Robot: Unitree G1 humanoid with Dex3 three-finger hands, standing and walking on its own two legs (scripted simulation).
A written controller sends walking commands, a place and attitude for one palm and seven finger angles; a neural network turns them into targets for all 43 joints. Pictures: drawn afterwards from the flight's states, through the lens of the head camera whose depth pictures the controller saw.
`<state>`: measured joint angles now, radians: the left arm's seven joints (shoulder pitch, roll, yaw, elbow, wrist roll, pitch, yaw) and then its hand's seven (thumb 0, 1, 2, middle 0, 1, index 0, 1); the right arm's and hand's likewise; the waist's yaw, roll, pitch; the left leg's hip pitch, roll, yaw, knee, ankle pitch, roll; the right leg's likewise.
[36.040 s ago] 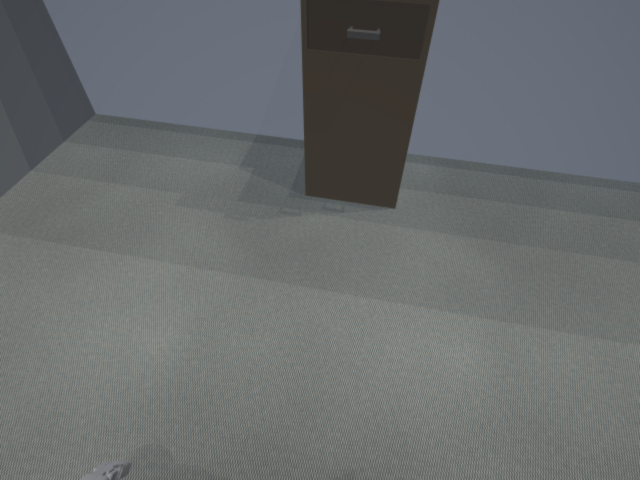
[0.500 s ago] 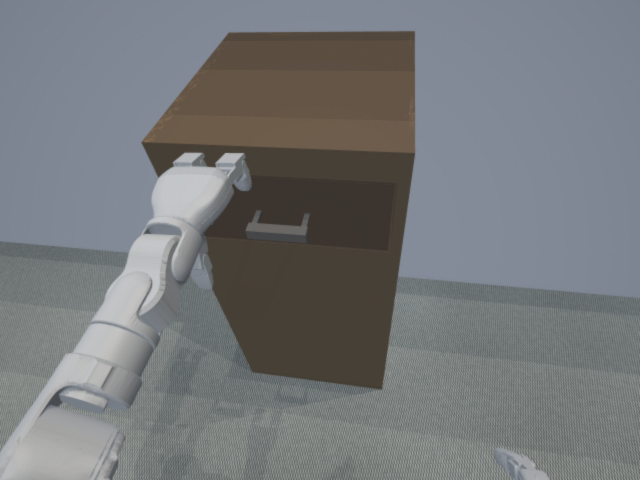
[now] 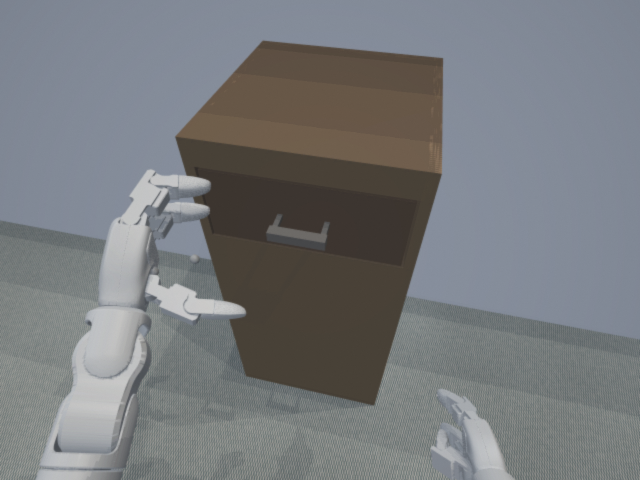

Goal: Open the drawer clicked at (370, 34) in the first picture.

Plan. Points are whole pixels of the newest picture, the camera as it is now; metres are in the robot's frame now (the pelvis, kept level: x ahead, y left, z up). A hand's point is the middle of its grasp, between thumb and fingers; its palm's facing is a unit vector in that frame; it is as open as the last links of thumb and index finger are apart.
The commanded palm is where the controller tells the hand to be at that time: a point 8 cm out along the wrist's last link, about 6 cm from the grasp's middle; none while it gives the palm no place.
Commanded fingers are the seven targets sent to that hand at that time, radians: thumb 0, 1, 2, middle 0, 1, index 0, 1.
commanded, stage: draw the hand back to the body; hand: left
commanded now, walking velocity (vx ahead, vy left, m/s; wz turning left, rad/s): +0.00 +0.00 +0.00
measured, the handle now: (299, 230) +0.52 +0.10 -0.01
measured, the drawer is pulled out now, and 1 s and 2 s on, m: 0.00 0.00 0.00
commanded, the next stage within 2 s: step back with the hand held close in 0.76 s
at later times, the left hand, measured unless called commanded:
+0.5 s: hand (84, 359) +0.17 +0.23 +0.16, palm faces +0.41 -0.82 -0.40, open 9.1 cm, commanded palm +0.12 +0.27 +0.18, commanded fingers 0.00 0.83 0.87 -0.20 -0.34 -0.20 -0.34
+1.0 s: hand (73, 374) +0.16 +0.24 +0.16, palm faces +0.43 -0.80 -0.42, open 7.4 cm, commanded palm +0.09 +0.28 +0.18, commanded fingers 0.00 0.90 0.90 -0.20 -0.30 -0.20 -0.30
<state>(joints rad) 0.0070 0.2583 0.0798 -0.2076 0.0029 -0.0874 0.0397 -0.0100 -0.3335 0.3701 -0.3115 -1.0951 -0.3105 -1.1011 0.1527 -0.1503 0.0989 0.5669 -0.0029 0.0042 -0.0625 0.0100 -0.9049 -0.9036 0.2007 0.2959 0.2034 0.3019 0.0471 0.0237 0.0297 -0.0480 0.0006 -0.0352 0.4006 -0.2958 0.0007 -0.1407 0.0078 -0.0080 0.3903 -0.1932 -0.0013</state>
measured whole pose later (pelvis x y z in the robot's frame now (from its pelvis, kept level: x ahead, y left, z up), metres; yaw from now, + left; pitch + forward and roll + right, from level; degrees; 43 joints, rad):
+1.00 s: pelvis -0.03 -0.01 -0.01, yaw +2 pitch -1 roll -2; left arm 0.54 0.31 0.34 -0.51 0.00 -0.17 0.12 0.01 0.89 0.90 -0.21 -0.30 -0.22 -0.31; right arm 0.22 -0.23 0.02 0.59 -0.03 -0.10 -0.08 0.01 -0.90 -0.90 0.20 0.30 0.21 0.30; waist 0.01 0.05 -0.01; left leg -0.22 0.01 -0.08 0.58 -0.34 0.00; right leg -0.26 0.02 -0.06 0.48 -0.20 -0.02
